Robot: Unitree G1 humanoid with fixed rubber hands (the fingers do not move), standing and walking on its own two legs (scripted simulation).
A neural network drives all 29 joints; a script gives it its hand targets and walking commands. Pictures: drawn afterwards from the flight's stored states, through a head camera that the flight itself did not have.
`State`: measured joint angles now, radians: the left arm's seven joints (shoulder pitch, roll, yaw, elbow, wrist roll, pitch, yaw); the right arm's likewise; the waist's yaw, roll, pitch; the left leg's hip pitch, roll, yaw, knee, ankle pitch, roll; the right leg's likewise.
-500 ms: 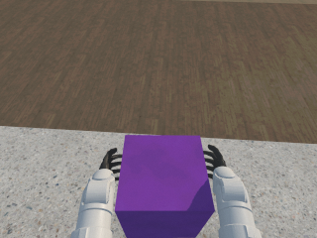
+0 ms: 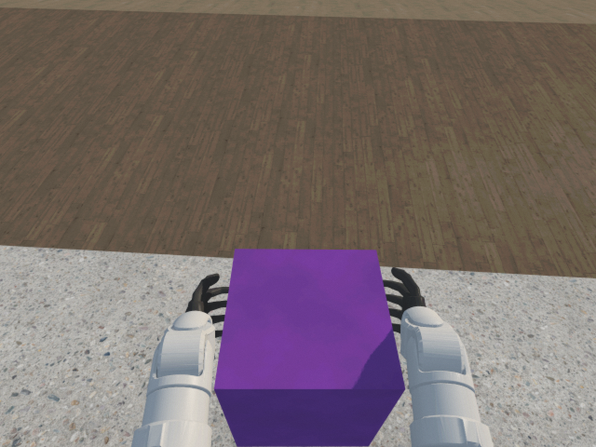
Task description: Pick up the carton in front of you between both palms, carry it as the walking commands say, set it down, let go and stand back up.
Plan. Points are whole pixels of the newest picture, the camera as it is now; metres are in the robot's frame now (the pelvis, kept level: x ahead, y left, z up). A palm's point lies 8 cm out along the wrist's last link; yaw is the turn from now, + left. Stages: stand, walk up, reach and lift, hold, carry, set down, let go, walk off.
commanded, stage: hold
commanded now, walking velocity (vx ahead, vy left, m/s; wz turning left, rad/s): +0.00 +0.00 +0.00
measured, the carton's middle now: (304, 351) +0.29 +0.00 -0.03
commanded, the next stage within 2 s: carry in 0.14 s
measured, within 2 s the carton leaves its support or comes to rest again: neither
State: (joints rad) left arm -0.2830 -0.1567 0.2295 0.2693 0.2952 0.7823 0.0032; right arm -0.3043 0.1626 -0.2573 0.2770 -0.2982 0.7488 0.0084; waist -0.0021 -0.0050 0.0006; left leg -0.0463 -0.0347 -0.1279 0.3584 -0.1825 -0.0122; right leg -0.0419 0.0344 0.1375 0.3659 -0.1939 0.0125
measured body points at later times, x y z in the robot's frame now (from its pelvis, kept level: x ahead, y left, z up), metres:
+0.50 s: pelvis +0.07 -0.01 +0.00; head +0.05 -0.01 +0.45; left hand +0.36 +0.14 +0.07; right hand +0.38 -0.16 +0.08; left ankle +0.09 +0.10 -0.74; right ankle +0.01 -0.13 -0.75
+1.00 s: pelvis +0.34 -0.05 +0.00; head +0.35 -0.06 +0.45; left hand +0.61 +0.11 +0.07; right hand +0.63 -0.20 +0.07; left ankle +0.28 +0.07 -0.67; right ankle +0.33 -0.12 -0.75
